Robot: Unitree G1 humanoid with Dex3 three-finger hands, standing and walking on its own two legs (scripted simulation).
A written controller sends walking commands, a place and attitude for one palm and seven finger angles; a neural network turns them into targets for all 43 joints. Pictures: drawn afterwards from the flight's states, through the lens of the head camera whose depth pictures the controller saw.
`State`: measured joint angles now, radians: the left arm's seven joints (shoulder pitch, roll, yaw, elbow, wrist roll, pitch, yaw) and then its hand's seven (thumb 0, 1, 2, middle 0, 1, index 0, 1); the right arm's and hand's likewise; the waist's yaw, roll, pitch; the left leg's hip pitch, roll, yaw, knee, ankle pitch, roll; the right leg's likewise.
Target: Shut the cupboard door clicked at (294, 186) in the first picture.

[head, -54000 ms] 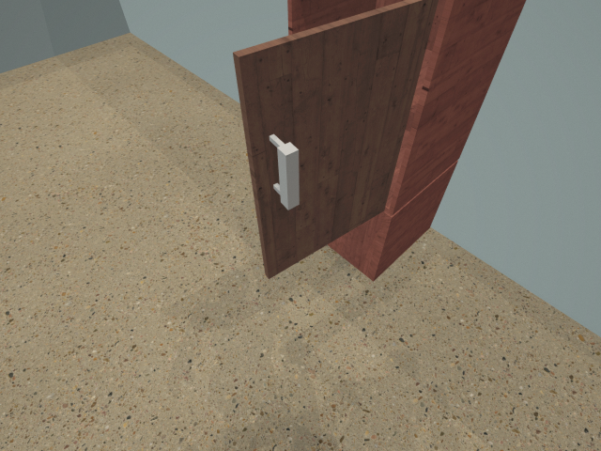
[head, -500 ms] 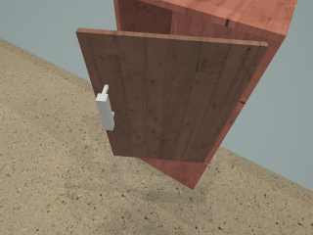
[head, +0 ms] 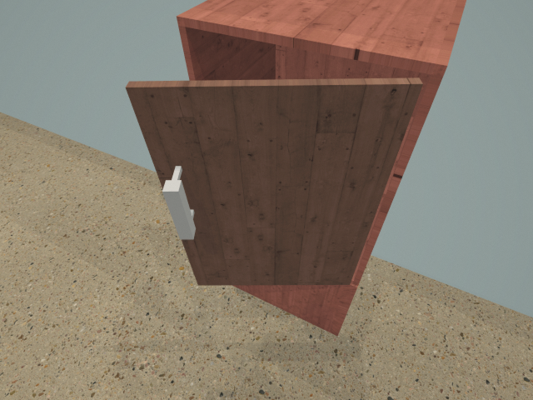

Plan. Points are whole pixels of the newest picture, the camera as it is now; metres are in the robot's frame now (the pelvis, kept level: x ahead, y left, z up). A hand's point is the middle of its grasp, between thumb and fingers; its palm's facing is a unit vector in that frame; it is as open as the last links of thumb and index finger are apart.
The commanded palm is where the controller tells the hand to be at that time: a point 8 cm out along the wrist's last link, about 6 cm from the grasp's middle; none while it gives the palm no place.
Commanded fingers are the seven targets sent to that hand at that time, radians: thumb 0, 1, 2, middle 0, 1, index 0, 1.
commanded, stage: look again from close up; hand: left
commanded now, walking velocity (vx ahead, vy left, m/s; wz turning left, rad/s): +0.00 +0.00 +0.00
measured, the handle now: (182, 202) +0.44 +0.18 +0.03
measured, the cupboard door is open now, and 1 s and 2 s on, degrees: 27 27 27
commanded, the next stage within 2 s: raise the hand and make a fist in 0.44 s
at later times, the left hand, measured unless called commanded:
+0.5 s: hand out of the picture +0.04 +0.16 -0.16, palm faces +0.00 -0.97 -0.22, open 7.3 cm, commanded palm none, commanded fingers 0.00 0.90 0.90 -0.20 -0.30 -0.20 -0.30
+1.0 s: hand (172, 395) +0.15 +0.15 -0.06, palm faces +0.12 -0.99 -0.02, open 6.0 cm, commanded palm +0.14 +0.20 -0.04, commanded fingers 0.00 0.90 0.90 -0.62 -0.76 -0.62 -0.76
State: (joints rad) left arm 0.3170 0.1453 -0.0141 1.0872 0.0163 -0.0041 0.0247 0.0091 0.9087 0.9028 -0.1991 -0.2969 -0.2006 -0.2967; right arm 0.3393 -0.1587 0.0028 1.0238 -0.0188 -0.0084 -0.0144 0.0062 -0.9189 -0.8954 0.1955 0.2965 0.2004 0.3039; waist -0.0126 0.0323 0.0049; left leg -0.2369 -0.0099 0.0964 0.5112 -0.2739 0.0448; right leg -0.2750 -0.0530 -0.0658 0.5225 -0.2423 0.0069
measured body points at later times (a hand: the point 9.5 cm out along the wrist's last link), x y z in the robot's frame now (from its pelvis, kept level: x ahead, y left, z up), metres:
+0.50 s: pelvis +0.03 -0.02 +0.01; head +0.05 -0.04 +0.45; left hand +0.04 +0.21 -0.15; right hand +0.02 -0.23 -0.16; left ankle +0.00 +0.09 -0.74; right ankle +0.02 -0.13 -0.74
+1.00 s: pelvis -0.01 -0.04 -0.09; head +0.04 -0.04 +0.36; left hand +0.14 +0.20 -0.06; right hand +0.25 -0.28 -0.11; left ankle +0.00 +0.09 -0.74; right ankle +0.02 -0.13 -0.74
